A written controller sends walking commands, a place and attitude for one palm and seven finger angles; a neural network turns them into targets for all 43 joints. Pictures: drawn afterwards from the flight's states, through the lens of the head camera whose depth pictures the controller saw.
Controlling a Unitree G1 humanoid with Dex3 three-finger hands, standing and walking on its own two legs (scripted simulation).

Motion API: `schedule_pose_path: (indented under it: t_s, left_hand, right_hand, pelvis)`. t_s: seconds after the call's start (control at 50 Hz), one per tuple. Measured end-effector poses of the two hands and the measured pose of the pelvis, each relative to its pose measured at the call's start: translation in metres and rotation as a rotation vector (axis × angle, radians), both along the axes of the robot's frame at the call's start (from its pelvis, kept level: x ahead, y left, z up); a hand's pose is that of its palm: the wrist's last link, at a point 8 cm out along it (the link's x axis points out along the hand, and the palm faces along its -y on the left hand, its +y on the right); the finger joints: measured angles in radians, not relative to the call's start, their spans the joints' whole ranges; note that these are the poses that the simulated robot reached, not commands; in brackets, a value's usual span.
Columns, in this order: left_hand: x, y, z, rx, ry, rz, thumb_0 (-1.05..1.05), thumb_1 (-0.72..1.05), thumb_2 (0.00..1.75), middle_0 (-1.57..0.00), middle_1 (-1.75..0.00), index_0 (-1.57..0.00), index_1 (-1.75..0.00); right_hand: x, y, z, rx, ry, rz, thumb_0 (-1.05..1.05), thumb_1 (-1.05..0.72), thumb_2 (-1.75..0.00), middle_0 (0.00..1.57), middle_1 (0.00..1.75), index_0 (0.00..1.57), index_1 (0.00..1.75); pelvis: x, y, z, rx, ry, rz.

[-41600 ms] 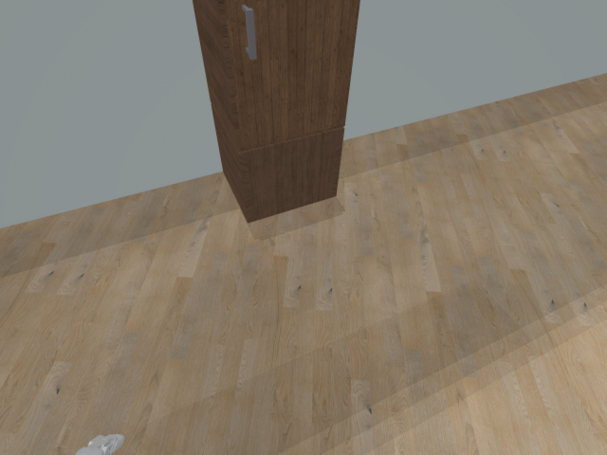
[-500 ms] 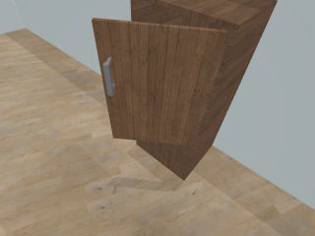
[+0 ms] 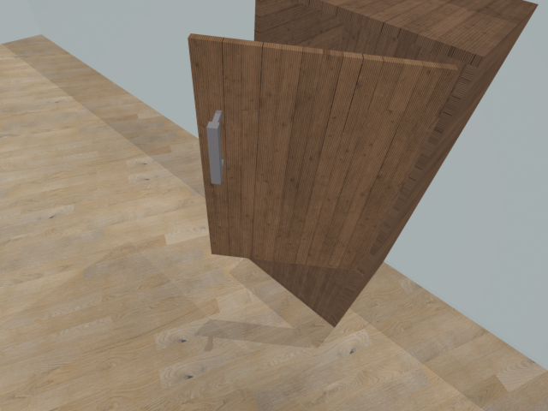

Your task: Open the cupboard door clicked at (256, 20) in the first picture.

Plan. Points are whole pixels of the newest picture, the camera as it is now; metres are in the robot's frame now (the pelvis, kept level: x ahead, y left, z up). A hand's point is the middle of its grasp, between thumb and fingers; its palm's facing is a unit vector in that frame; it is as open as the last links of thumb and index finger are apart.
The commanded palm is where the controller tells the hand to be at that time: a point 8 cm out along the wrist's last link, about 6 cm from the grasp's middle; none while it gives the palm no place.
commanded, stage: come to a stop and stand still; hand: left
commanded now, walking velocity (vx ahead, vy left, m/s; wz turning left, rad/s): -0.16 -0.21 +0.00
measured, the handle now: (217, 148) +0.54 +0.15 +0.08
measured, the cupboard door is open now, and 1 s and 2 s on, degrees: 36 36 36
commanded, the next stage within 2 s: look again from close up in 0.70 s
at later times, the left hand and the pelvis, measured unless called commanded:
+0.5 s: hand out of the picture +0.00 +0.14 -0.16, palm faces +0.04 -0.98 -0.20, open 7.3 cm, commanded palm none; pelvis -0.04 -0.03 +0.01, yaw +0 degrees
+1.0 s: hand out of the picture -0.07 +0.15 -0.16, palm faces +0.02 -0.98 -0.19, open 7.3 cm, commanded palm none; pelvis -0.05 -0.02 +0.01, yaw +0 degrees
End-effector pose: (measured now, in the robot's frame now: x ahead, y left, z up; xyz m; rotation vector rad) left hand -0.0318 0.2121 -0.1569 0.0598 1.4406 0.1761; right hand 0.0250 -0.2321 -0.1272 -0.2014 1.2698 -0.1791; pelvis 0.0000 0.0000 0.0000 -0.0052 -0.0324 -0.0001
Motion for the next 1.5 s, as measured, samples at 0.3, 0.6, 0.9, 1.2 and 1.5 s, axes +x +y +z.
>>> schedule_pose_path:
  t_s: [0.3, 0.6, 0.9, 1.2, 1.5]
  left_hand:
    - [0.050, 0.006, 0.030, 0.066, -0.136, -0.086, 0.00, 0.91, 0.90, -0.19, -0.29, -0.20, -0.30]
    - [0.004, -0.027, 0.016, 0.022, -0.099, -0.060, 0.01, 0.94, 0.90, -0.20, -0.30, -0.20, -0.30]
    - [-0.050, -0.028, 0.022, 0.021, -0.010, -0.073, 0.00, 0.91, 0.90, -0.20, -0.30, -0.20, -0.30]
    - [-0.016, 0.007, 0.029, 0.070, -0.102, -0.090, 0.00, 0.91, 0.90, -0.20, -0.29, -0.20, -0.30]
    - [0.003, 0.007, 0.026, 0.049, -0.086, -0.098, 0.00, 0.91, 0.90, -0.20, -0.30, -0.20, -0.30]
  right_hand:
    - [-0.006, -0.012, 0.000, 0.028, -0.016, -0.028, 0.00, -0.91, -0.90, 0.20, 0.30, 0.20, 0.30]
    - [-0.073, -0.019, 0.000, 0.056, 0.121, -0.056, 0.00, -0.91, -0.90, 0.20, 0.30, 0.20, 0.29]
    - [-0.082, -0.008, -0.009, 0.088, 0.085, -0.031, 0.01, -0.92, -0.90, 0.20, 0.30, 0.20, 0.29]
    - [-0.073, -0.001, -0.003, 0.074, 0.056, -0.009, 0.01, -0.91, -0.90, 0.20, 0.30, 0.20, 0.29]
    - [-0.040, -0.013, 0.007, 0.026, 0.038, 0.010, 0.00, -0.90, -0.90, 0.20, 0.30, 0.20, 0.29]
  pelvis:
    - [-0.028, -0.012, 0.011, -0.004, 0.032, -0.016]
    - [-0.040, -0.035, 0.011, -0.004, 0.012, -0.003]
    - [-0.055, -0.022, 0.010, -0.015, 0.002, 0.002]
    - [-0.052, -0.010, 0.013, 0.005, 0.015, -0.006]
    - [-0.037, -0.009, 0.016, 0.003, 0.019, -0.009]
